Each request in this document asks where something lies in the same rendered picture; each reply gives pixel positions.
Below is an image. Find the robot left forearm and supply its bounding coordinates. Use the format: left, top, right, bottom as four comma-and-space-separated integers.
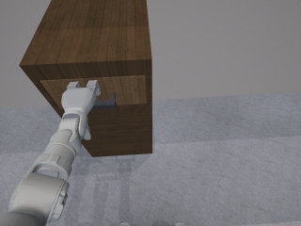
8, 110, 88, 211

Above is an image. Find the robot left upper arm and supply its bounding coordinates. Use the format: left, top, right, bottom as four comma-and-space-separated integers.
0, 172, 70, 226

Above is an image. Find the handle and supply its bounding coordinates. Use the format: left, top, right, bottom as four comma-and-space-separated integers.
91, 91, 117, 110

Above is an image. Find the drawer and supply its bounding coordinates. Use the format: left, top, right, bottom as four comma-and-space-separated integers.
40, 75, 147, 108

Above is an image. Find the left robot hand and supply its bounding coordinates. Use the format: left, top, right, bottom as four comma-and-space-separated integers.
61, 80, 101, 140

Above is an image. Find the cabinet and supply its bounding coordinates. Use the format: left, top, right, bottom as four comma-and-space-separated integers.
19, 0, 152, 157

